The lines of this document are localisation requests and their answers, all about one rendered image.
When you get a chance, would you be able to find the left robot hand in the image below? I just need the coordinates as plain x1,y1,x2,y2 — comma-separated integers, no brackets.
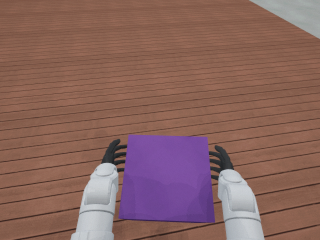
101,139,127,172

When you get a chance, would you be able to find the right robot hand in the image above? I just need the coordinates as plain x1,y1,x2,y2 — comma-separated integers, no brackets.
209,145,234,181

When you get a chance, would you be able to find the carton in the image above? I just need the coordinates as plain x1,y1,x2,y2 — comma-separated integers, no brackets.
118,134,215,223

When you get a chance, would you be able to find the right robot forearm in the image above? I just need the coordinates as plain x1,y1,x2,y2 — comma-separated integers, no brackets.
217,169,265,240

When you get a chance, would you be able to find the left robot forearm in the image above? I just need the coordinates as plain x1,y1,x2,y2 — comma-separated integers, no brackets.
70,163,119,240

